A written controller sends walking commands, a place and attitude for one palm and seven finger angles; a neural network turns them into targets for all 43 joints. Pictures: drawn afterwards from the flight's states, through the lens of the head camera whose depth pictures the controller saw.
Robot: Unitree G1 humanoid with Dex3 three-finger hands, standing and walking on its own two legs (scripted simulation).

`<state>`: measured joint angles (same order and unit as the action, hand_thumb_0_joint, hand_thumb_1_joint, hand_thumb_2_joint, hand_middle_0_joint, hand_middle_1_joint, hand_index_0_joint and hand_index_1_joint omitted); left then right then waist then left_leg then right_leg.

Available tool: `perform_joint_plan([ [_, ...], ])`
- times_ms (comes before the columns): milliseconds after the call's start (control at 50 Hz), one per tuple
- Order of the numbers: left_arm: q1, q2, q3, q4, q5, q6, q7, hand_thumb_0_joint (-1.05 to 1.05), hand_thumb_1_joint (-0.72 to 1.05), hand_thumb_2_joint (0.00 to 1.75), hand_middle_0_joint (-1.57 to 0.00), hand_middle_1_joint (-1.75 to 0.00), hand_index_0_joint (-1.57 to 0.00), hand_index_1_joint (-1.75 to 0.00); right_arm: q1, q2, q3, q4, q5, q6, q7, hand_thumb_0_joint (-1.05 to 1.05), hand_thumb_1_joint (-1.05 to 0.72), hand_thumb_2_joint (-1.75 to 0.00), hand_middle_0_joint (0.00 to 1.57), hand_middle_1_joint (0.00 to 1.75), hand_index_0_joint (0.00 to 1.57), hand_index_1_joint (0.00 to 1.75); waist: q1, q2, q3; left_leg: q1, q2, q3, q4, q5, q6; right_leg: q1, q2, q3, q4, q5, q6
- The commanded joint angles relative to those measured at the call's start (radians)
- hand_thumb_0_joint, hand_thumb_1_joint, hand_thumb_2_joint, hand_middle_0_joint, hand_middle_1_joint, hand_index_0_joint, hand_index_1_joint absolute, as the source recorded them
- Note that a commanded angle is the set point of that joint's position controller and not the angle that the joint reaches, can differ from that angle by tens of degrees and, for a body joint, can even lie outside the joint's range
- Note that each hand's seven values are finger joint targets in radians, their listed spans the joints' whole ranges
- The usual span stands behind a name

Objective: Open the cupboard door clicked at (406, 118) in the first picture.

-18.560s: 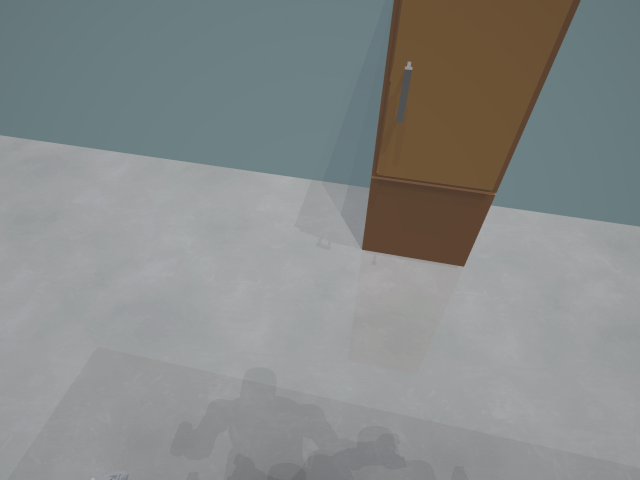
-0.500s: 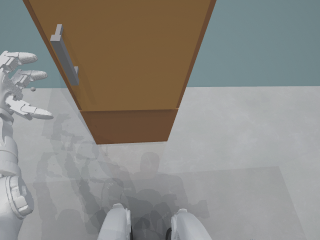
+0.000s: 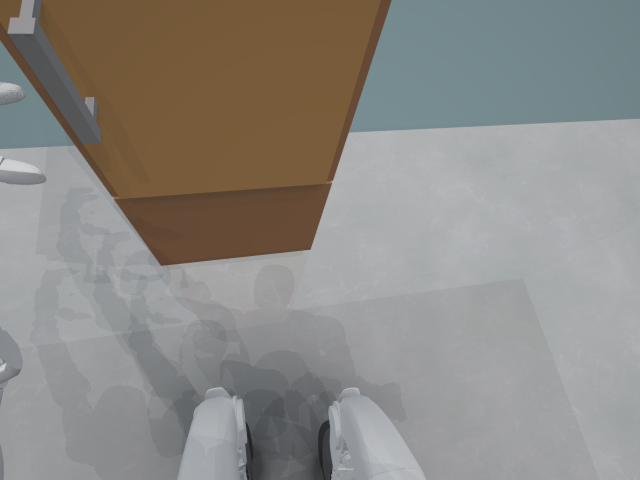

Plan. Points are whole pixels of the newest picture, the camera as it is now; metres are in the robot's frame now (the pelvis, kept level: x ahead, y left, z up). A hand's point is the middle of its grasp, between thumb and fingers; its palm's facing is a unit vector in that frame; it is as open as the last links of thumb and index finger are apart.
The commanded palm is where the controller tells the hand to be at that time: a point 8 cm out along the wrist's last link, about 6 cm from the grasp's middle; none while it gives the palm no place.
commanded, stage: move the hooked fingers beside the handle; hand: left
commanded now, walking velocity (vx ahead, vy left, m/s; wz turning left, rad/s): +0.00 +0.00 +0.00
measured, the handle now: (64, 76) +0.55 +0.25 +0.08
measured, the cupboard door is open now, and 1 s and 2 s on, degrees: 0 0 0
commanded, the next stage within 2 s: slide the fingers in behind the handle in 0.58 s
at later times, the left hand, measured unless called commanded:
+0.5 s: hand out of the picture +0.50 +0.31 +0.08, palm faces +0.10 -0.99 -0.02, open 14.0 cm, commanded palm +0.48 +0.34 +0.07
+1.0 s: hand (14, 124) +0.49 +0.29 +0.07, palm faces +0.09 -1.00 +0.00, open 14.0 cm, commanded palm +0.48 +0.32 +0.07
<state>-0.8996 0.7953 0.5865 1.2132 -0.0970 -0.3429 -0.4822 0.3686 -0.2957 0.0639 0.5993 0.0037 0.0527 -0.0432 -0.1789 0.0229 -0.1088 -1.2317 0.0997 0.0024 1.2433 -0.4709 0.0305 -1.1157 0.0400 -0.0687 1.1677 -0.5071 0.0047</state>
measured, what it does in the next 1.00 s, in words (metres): stands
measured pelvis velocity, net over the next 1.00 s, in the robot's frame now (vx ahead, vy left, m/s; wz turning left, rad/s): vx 0.01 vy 0.00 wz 0.02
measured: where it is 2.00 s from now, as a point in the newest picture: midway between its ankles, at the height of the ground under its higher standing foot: outside the picture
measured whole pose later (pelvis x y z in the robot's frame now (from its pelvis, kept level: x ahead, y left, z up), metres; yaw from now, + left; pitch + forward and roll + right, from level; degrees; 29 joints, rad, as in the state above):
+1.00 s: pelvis +0.01 +0.00 +0.01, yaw +1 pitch +25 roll -6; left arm -0.86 0.68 0.51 1.16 -0.12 -0.37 -0.43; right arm 0.35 -0.28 0.05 0.62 0.00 0.07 -0.03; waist -0.16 0.02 -0.12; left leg -1.18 0.09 -0.01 1.22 -0.47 0.03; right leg -1.06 0.03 -0.08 1.13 -0.51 0.01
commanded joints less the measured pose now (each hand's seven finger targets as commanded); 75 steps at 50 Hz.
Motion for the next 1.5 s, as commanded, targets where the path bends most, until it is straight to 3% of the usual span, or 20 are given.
perform_joint_plan([
  [0,-0.374,0.336,0.035,-0.253,-0.038,-0.084,-0.003,0.0,-0.5,0.3,-0.3,-1.2,-0.3,-1.2,0.159,-0.204,-0.079,-0.033,0.001,-0.012,-0.009,0.0,-0.9,-0.9,0.2,0.3,0.2,0.3,0.022,0.225,-0.54,0.581,-0.03,-0.086,-0.134,0.343,0.003,0.095,0.031,0.022,-0.151,0.223,-0.024],
  [60,-0.376,0.322,0.021,-0.223,-0.039,-0.074,-0.011,0.0,-0.5,0.3,-0.3,-1.2,-0.3,-1.2,0.165,-0.208,-0.079,-0.022,0.001,-0.009,-0.012,0.0,-0.9,-0.9,0.2,0.3,0.2,0.3,0.008,0.207,-0.511,0.584,-0.028,-0.095,-0.136,0.343,0.004,0.072,0.03,0.018,-0.154,0.221,-0.024],
  [140,-0.367,0.242,-0.028,-0.271,-0.044,-0.075,-0.007,0.0,-0.5,0.3,-0.3,-1.2,-0.3,-1.2,0.171,-0.199,-0.085,-0.016,-0.004,-0.007,-0.007,0.0,-0.9,-0.9,0.2,0.3,0.2,0.3,0.015,0.267,-0.554,0.693,-0.026,-0.113,-0.15,0.402,-0.007,0.031,0.027,0.003,-0.157,0.231,-0.031],
  [220,-0.353,0.256,-0.007,-0.227,-0.046,-0.065,0.014,0.0,-0.5,0.3,-0.3,-1.2,-0.3,-1.2,0.17,-0.201,-0.082,-0.018,-0.004,-0.005,-0.008,0.0,-0.9,-0.9,0.2,0.3,0.2,0.3,0.014,0.204,-0.501,0.634,-0.03,-0.11,-0.156,0.369,-0.001,0.052,0.028,0.005,-0.162,0.223,-0.031],
  [320,-0.357,0.287,0.012,-0.253,-0.028,-0.086,0.043,0.0,-0.5,0.3,-0.3,-1.2,-0.3,-1.2,0.164,-0.199,-0.081,-0.031,-0.008,0.0,-0.006,0.0,-0.9,-0.9,0.2,0.3,0.2,0.3,0.022,0.221,-0.507,0.642,-0.03,-0.103,-0.153,0.399,-0.005,0.068,0.028,0.007,-0.155,0.242,-0.033],
  [360,-0.363,0.258,-0.011,-0.267,-0.029,-0.097,0.041,0.0,-0.5,0.3,-0.3,-1.2,-0.3,-1.2,0.158,-0.196,-0.082,-0.032,-0.008,0.001,-0.002,0.0,-0.9,-0.9,0.2,0.3,0.2,0.3,0.02,0.25,-0.519,0.674,-0.03,-0.106,-0.157,0.405,-0.012,0.056,0.027,0.004,-0.157,0.237,-0.032],
  [440,-0.334,0.256,-0.009,-0.218,-0.036,-0.087,0.032,0.0,-0.5,0.3,-0.3,-1.2,-0.3,-1.2,0.152,-0.198,-0.08,-0.035,-0.003,0.004,-0.003,0.0,-0.9,-0.9,0.2,0.3,0.2,0.3,0.014,0.197,-0.491,0.625,-0.032,-0.095,-0.154,0.388,-0.004,0.084,0.029,0.008,-0.162,0.247,-0.028],
  [600,-0.347,0.277,0.002,-0.233,-0.042,-0.091,0.016,0.0,-0.5,0.3,-0.3,-1.2,-0.3,-1.2,0.153,-0.201,-0.081,-0.03,-0.003,0.004,-0.008,0.0,-0.9,-0.9,0.2,0.3,0.2,0.3,0.011,0.186,-0.504,0.601,-0.034,-0.093,-0.143,0.382,0.0,0.103,0.029,0.013,-0.158,0.256,-0.027],
  [660,-0.348,0.274,0.004,-0.26,-0.047,-0.101,0.01,0.0,-0.5,0.3,-0.3,-1.2,-0.3,-1.2,0.153,-0.197,-0.083,-0.026,-0.005,0.002,-0.006,0.0,-0.9,-0.9,0.2,0.3,0.2,0.3,0.023,0.241,-0.537,0.648,-0.033,-0.096,-0.138,0.426,-0.005,0.09,0.028,0.013,-0.153,0.275,-0.03],
  [740,-0.346,0.207,-0.039,-0.254,-0.06,-0.091,0.002,0.0,-0.5,0.3,-0.3,-1.2,-0.3,-1.2,0.151,-0.192,-0.084,-0.021,-0.001,0.005,-0.003,0.0,-0.9,-0.9,0.2,0.3,0.2,0.3,0.01,0.214,-0.519,0.646,-0.033,-0.096,-0.141,0.409,-0.002,0.083,0.03,0.011,-0.162,0.271,-0.027],
  [800,-0.319,0.217,-0.025,-0.269,-0.059,-0.084,0.012,0.0,-0.5,0.3,-0.3,-1.2,-0.3,-1.2,0.151,-0.191,-0.086,-0.025,-0.001,0.005,-0.005,0.0,-0.9,-0.9,0.2,0.3,0.2,0.3,0.022,0.207,-0.523,0.63,-0.037,-0.088,-0.149,0.392,0.0,0.109,0.028,0.014,-0.167,0.267,-0.027],
  [880,-0.339,0.183,-0.05,-0.251,-0.054,-0.087,0.039,0.0,-0.5,0.3,-0.3,-1.2,-0.3,-1.2,0.146,-0.187,-0.083,-0.024,-0.001,0.002,-0.003,0.0,-0.9,-0.9,0.2,0.3,0.2,0.3,0.01,0.185,-0.475,0.613,-0.036,-0.094,-0.162,0.334,-0.001,0.085,0.028,0.012,-0.175,0.22,-0.027],
  [1000,-0.356,0.178,-0.049,-0.27,-0.045,-0.104,0.074,0.0,-0.5,0.3,-0.3,-1.2,-0.3,-1.2,0.143,-0.184,-0.082,-0.021,-0.006,-0.004,0.0,0.0,-0.9,-0.9,0.2,0.3,0.2,0.3,0.013,0.199,-0.496,0.62,-0.037,-0.093,-0.165,0.327,-0.004,0.097,0.026,0.013,-0.171,0.217,-0.029],
  [1060,-0.319,0.173,-0.037,-0.303,-0.049,-0.116,0.079,0.0,-0.5,0.3,-0.3,-1.2,-0.3,-1.2,0.143,-0.181,-0.087,-0.027,-0.007,-0.004,0.004,0.0,-0.9,-0.9,0.2,0.3,0.2,0.3,0.034,0.209,-0.542,0.658,-0.038,-0.092,-0.168,0.374,-0.007,0.122,0.026,0.014,-0.171,0.247,-0.03],
  [1140,-0.307,0.147,-0.049,-0.283,-0.052,-0.103,0.09,0.0,-0.5,0.3,-0.3,-1.2,-0.3,-1.2,0.142,-0.18,-0.087,-0.028,-0.004,0.001,0.005,0.0,-0.9,-0.9,0.2,0.3,0.2,0.3,0.026,0.169,-0.502,0.622,-0.039,-0.084,-0.173,0.356,-0.003,0.134,0.025,0.015,-0.177,0.252,-0.026],
  [1180,-0.294,0.116,-0.064,-0.314,-0.056,-0.109,0.097,0.0,-0.5,0.3,-0.3,-1.2,-0.3,-1.2,0.141,-0.173,-0.09,-0.031,-0.004,0.0,0.008,0.0,-0.9,-0.9,0.2,0.3,0.2,0.3,0.033,0.192,-0.509,0.643,-0.041,-0.08,-0.18,0.366,-0.006,0.14,0.026,0.014,-0.183,0.259,-0.027],
  [1280,-0.328,0.088,-0.088,-0.253,-0.051,-0.118,0.119,0.0,-0.5,0.3,-0.3,-1.2,-0.3,-1.2,0.136,-0.173,-0.087,-0.02,-0.002,-0.003,0.005,0.0,-0.9,-0.9,0.2,0.3,0.2,0.3,0.003,0.12,-0.422,0.557,-0.045,-0.075,-0.183,0.266,0.002,0.133,0.025,0.024,-0.196,0.205,-0.022],
  [1340,-0.381,0.1,-0.091,-0.284,-0.038,-0.136,0.127,0.0,-0.5,0.3,-0.3,-1.2,-0.3,-1.2,0.138,-0.174,-0.088,-0.015,-0.007,-0.009,0.003,0.0,-0.9,-0.9,0.2,0.3,0.2,0.3,0.005,0.167,-0.473,0.596,-0.044,-0.084,-0.176,0.281,-0.002,0.112,0.022,0.023,-0.179,0.204,-0.027],
  [1380,-0.382,0.052,-0.121,-0.307,-0.043,-0.147,0.132,0.0,-0.5,0.3,-0.3,-1.2,-0.3,-1.2,0.136,-0.167,-0.089,-0.012,-0.01,-0.013,0.007,0.0,-0.9,-0.9,0.2,0.3,0.2,0.3,0.012,0.218,-0.498,0.65,-0.044,-0.09,-0.179,0.311,-0.009,0.095,0.021,0.018,-0.178,0.21,-0.032],
  [1480,-0.339,0.034,-0.117,-0.264,-0.043,-0.124,0.147,0.0,-0.5,0.3,-0.3,-1.2,-0.3,-1.2,0.142,-0.167,-0.092,-0.015,-0.008,-0.006,0.012,0.0,-0.9,-0.9,0.2,0.3,0.2,0.3,0.014,0.17,-0.492,0.618,-0.046,-0.081,-0.174,0.318,-0.005,0.118,0.021,0.02,-0.18,0.228,-0.026],
])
